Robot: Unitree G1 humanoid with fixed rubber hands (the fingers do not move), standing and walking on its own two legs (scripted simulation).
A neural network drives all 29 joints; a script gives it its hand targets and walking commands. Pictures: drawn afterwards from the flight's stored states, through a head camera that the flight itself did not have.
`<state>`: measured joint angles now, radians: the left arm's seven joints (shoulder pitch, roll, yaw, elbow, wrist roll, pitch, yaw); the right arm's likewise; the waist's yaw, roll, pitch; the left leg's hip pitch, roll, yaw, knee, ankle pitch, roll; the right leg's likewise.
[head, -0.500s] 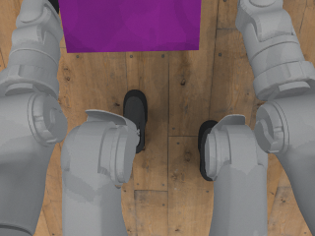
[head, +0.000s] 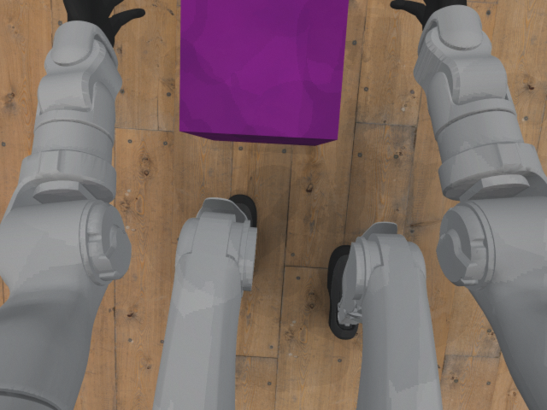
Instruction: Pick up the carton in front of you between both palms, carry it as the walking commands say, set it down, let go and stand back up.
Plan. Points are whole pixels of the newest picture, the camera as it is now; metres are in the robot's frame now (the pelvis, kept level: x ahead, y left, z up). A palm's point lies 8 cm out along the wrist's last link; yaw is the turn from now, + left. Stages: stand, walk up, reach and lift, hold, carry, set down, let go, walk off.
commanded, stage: set down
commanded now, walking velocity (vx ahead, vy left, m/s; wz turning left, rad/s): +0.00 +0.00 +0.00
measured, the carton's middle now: (265, 78) +0.51 +0.12 -0.31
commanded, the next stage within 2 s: let go in 0.70 s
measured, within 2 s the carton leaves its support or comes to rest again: neither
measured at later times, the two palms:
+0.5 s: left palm out of the picture +0.50 +0.31 +0.02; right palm out of the picture +0.57 -0.08 +0.02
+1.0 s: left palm out of the picture +0.43 +0.31 +0.13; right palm out of the picture +0.49 -0.10 +0.14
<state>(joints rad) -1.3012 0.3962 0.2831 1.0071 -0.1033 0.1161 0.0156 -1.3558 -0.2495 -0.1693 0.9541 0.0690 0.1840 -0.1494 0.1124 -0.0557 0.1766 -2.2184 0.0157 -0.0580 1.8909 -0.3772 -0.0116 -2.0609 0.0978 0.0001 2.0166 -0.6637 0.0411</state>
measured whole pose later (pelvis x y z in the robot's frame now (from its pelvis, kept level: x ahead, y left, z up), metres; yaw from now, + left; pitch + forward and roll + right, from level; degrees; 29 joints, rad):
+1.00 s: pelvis +0.07 +0.03 +0.25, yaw +2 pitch +39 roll -3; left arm -0.64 0.26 0.28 0.65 0.10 0.13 -0.11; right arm -0.65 -0.09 -0.21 0.60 -0.10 0.16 -0.10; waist 0.07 -0.03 -0.06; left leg -1.39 0.00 -0.02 0.93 -0.22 0.03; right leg -1.26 0.04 0.05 0.98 -0.41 0.05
